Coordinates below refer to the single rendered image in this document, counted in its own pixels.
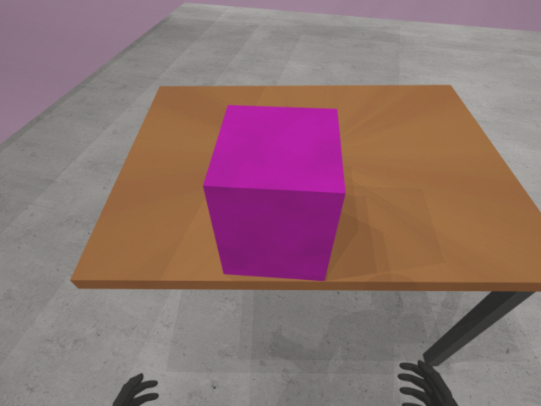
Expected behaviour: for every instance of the robot right hand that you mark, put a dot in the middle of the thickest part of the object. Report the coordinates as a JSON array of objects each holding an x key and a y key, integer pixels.
[{"x": 436, "y": 392}]

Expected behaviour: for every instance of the carton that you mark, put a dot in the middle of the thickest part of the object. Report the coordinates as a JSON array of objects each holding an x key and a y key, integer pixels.
[{"x": 275, "y": 189}]

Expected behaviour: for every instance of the table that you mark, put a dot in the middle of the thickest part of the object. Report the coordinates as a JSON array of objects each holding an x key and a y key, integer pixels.
[{"x": 430, "y": 204}]

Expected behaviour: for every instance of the robot left hand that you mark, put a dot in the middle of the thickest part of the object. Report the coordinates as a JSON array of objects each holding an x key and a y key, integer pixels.
[{"x": 132, "y": 388}]

